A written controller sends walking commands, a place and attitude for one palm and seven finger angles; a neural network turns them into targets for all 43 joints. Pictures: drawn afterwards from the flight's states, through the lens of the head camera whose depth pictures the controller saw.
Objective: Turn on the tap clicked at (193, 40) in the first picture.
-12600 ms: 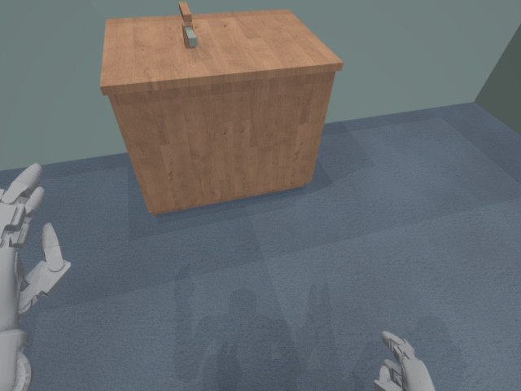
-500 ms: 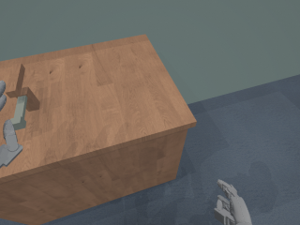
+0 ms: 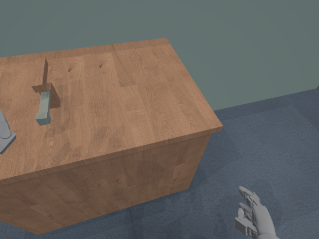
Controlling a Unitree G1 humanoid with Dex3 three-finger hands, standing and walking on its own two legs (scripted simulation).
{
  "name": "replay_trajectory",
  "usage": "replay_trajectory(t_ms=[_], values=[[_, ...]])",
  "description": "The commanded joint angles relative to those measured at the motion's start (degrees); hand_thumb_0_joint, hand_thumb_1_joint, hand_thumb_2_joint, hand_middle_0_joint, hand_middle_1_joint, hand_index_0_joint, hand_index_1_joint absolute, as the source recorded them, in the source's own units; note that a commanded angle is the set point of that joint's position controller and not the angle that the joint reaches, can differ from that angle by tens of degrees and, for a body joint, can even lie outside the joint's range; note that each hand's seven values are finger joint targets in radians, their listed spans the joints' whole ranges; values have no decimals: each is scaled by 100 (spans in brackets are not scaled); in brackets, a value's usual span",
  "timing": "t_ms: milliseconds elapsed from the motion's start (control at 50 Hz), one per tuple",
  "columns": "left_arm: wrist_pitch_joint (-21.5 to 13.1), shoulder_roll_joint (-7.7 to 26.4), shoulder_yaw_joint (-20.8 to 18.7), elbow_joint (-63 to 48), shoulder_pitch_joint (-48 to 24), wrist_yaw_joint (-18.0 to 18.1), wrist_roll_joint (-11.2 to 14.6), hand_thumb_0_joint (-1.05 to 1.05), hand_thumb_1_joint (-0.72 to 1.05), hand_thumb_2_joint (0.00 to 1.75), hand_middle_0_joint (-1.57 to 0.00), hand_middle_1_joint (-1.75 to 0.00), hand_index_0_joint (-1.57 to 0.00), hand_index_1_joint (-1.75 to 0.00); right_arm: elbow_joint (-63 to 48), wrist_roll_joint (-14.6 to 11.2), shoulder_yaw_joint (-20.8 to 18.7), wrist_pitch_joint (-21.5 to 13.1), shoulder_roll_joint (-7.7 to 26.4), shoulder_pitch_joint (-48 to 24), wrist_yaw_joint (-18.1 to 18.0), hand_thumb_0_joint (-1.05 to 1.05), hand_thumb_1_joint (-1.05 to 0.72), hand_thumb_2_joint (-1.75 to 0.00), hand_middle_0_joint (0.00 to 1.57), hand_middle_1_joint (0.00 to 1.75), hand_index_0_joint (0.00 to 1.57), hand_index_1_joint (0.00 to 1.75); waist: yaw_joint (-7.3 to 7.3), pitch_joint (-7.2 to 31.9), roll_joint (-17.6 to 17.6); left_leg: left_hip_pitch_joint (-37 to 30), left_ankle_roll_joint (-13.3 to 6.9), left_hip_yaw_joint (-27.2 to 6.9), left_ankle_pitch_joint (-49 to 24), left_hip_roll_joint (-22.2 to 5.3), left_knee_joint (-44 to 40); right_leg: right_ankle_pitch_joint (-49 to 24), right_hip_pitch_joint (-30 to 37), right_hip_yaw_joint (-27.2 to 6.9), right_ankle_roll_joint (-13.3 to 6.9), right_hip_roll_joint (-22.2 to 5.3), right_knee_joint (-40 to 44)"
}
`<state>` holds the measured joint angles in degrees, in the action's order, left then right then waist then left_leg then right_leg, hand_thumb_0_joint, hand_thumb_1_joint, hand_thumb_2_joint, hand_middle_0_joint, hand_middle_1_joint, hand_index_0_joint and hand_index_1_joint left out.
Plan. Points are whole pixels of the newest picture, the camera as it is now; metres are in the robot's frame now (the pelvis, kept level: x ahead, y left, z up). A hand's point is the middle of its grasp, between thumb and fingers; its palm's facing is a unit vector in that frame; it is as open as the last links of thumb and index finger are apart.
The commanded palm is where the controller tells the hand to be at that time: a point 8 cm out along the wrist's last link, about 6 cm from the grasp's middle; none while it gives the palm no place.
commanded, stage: come to a stop and stand still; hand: left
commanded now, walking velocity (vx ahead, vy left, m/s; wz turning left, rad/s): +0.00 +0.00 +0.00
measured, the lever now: (43, 118) +0.39 +0.37 +0.04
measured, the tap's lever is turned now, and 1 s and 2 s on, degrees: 0 0 0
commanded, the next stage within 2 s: look again from close up in 1.30 s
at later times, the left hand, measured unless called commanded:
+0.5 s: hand out of the picture +0.08 +0.33 +0.17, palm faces +0.51 -0.80 -0.33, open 7.4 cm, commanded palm +0.02 +0.36 +0.18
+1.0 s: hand out of the picture -0.03 +0.41 +0.18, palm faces +0.53 -0.80 -0.30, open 7.4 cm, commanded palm -0.08 +0.41 +0.18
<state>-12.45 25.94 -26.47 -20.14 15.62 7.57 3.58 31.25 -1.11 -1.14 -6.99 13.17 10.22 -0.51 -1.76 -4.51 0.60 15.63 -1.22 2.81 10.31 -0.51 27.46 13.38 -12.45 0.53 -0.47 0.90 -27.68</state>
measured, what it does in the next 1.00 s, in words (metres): walks backwards: right foot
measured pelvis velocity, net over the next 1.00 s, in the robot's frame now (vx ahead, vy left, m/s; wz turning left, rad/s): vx -0.23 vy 0.13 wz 0.03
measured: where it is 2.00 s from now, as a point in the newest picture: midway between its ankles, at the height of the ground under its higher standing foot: outside the picture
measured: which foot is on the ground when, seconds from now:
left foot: down 0.00-0.78, up 0.80-1.00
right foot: down 0.00-0.56, up 0.58-0.80, down 0.82-1.00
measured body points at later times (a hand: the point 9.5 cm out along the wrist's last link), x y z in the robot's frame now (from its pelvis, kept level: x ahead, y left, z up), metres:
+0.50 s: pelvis -0.10 +0.06 -0.01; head -0.12 +0.08 +0.44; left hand +0.05 +0.37 +0.19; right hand +0.10 -0.13 -0.07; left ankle +0.03 +0.12 -0.72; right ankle +0.01 -0.10 -0.73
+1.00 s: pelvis -0.23 +0.13 +0.00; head -0.24 +0.16 +0.44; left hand -0.06 +0.45 +0.19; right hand -0.07 -0.10 -0.08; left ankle -0.21 +0.27 -0.69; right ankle -0.22 +0.04 -0.74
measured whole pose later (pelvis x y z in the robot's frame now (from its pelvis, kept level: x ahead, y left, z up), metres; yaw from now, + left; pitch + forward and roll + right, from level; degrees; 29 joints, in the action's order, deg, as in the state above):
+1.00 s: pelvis -0.23 +0.13 +0.00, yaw +1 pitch -1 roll -1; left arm -11.7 21.6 -24.7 -24.6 18.4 6.0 2.2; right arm 37.4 0.3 0.1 -6.5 10.0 14.8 -0.2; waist -3.0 -0.4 4.3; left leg 26.3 -0.7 -1.9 20.6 -2.3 54.8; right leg 15.7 -12.8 3.2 -4.6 2.4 -29.6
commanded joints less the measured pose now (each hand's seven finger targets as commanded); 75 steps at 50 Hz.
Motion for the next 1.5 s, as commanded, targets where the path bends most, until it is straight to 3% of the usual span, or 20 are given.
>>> replay_trajectory(t_ms=[0, 140, 340, 460, 500, 560, 620, 720, 760, 820, 840, 860, 900, 1000, 1040, 1060, 1300, 1340, 1380, 1480], values=[[-242, 147, 571, -1517, 748, -119, -60, 0, 90, 90, -20, -30, -20, -30, -912, -51, -183, -335, 660, -333, 66, 0, -90, -90, 20, 30, 20, 30, -67, 1185, -374, -319, -243, -898, -1381, -825, -603, -457, 319, -136, 54, -362, -26], [-496, 822, -286, -1958, -691, 8, -290, 0, 90, 90, -20, -30, -20, -30, -943, 34, -100, -403, 595, -449, -152, 0, -90, -90, 20, 30, 20, 30, -23, 578, -1210, 1418, -337, -1173, 3257, -851, -1830, 755, 978, 5, -30, -10, -469], [-282, 194, 242, -1304, 20, -143, -308, 0, 90, 90, -20, -30, -20, -30, -657, 79, -175, -432, 520, -236, 78, 0, -90, -90, 20, 30, 20, 30, -49, 871, -454, 690, 141, -504, 3069, -580, -1353, 1012, 526, 129, -198, 121, -96], [-53, 493, 170, -1509, -562, -288, -226, 0, 90, 90, -20, -30, -20, -30, -449, 84, -121, -140, 412, -256, -60, 0, -90, -90, 20, 30, 20, 30, 195, 442, 1267, -1642, 199, -326, 1285, 177, 2868, 2444, -3731, -1236, -776, -1108, 1162], [1, 563, 173, -1731, -1055, -292, -223, 0, 90, 90, -20, -30, -20, -30, -342, 61, -65, -61, 385, -223, -82, 0, -90, -90, 20, 30, 20, 30, 332, 479, 919, -1952, 138, -831, 1354, -89, 2507, 2431, -4279, -795, -606, -911, 348], [-2, 438, 206, -2163, -2084, -133, -228, 0, 90, 90, -20, -30, -20, -30, -532, 14, -162, -306, 568, -166, -56, 0, -90, -90, 20, 30, 20, 30, 477, -204, -2804, 1883, -669, -3272, 4617, -1477, -2688, 1796, -1745, -242, 194, 774, -4979], [65, 557, 140, -2247, -1588, -239, -244, 0, 90, 90, -20, -30, -20, -30, -500, 21, -342, -478, 653, -474, 177, 0, -90, -90, 20, 30, 20, 30, 104, 499, -1336, 1812, 569, -1882, 4008, -1022, -2595, 885, -990, -14, 113, 847, -5549], [-83, 804, -356, -2910, 480, -190, -61, 0, 90, 90, -20, -30, -20, -30, -803, 195, -280, -373, 268, -651, 269, 0, -90, -90, 20, 30, 20, 30, -397, 1686, -1982, 1076, 1263, 0, 1853, -296, -1234, 1648, 1717, 764, -579, 586, -379], [-19, 529, -131, -2668, 832, -306, -156, 0, 90, 90, -20, -30, -20, -30, -739, 15, -272, -155, 199, -142, 285, 0, -90, -90, 20, 30, 20, 30, -130, 1190, 1454, 261, 510, 377, 1627, 470, 4266, -49, -320, -695, -1145, -1084, 1447], [-253, 1475, -1199, -2287, -69, -170, -41, 0, 90, 90, -20, -30, -20, -30, -598, 53, -68, -179, 261, -464, 228, 0, -90, -90, 20, 30, 20, 30, 63, 722, 577, 3118, 214, -442, 1850, 113, 7022, -1718, 503, -1284, -1595, -1840, 1032], [-61, 586, -555, -1225, -122, -229, -52, 0, 90, 90, -20, -30, -20, -30, -482, 55, -174, -241, 398, -198, 139, 0, -90, -90, 20, 30, 20, 30, 193, 374, 1380, 3455, 221, -1283, 1140, -240, 5939, 194, 273, -2518, -1617, -1987, 1294], [-84, 165, -19, -1218, -226, -294, -56, 0, 90, 90, -20, -30, -20, -30, -473, 25, -379, -286, 700, -251, 149, 0, -90, -90, 20, 30, 20, 30, 288, -243, 595, 3241, 232, -1371, 510, -204, 5332, 818, -350, -2792, -1489, -1839, 1634], [-217, 566, -241, -1031, -367, -209, -118, 0, 90, 90, -20, -30, -20, -30, -251, 71, -205, -278, 512, -325, -4, 0, -90, -90, 20, 30, 20, 30, 181, -39, -484, 2289, 92, -849, 913, -441, 3611, 793, -328, -2279, -1459, -1744, 1410], [-166, 55, 683, -1931, -673, -98, -165, 0, 90, 90, -20, -30, -20, -30, -394, 161, -53, -641, 315, -130, -256, 0, -90, -90, 20, 30, 20, 30, 164, 1034, -273, -1517, -42, 340, 1138, 108, -377, 2179, -840, -245, -647, -475, -63], [-236, 223, 539, -2640, -707, -52, -126, 0, 90, 90, -20, -30, -20, -30, -636, 145, -199, -628, 595, -118, -202, 0, -90, -90, 20, 30, 20, 30, 227, 900, -1955, -2355, -767, -2971, 642, -1846, -1246, 2019, -2513, 394, -142, 365, -2529], [-283, 651, 192, -2745, -597, -74, -174, 0, 90, 90, -20, -30, -20, -30, -666, 134, -218, -627, 451, -230, -170, 0, -90, -90, 20, 30, 20, 30, 171, 660, -1220, -1756, -1079, -3235, 311, -2103, -1470, 1655, -2475, -30, -145, 355, -3202], [-125, 473, -233, -1317, 577, -118, -174, 0, 90, 90, -20, -30, -20, -30, -613, 123, -216, -326, 498, 38, -115, 0, -90, -90, 20, 30, 20, 30, 105, 547, -1210, 1037, -389, -760, 2999, -1258, -1270, 783, 702, 996, -124, 345, -410], [-30, 425, -64, -1026, 519, -84, -208, 0, 90, 90, -20, -30, -20, -30, -542, 105, -213, -302, 483, 22, -124, 0, -90, -90, 20, 30, 20, 30, 28, 632, -351, 1302, -210, -393, 2607, -805, 214, 1179, 1186, 466, -297, 107, 389], [66, 479, 125, -1086, 279, -42, -238, 0, 90, 90, -20, -30, -20, -30, -536, 23, -194, -276, 374, -14, -99, 0, -90, -90, 20, 30, 20, 30, 89, 579, 1357, 2250, -9, -118, 1889, 116, 3223, 1080, 1051, -2537, -1221, -1775, 1343], [-171, 595, 117, -2384, -563, 55, -185, 0, 90, 90, -20, -30, -20, -30, -358, 45, -66, -370, 383, -389, -100, 0, -90, -90, 20, 30, 20, 30, 206, 370, 768, 748, 68, -538, 1121, -538, 2075, 187, -571, -1204, -1206, -1696, 900]])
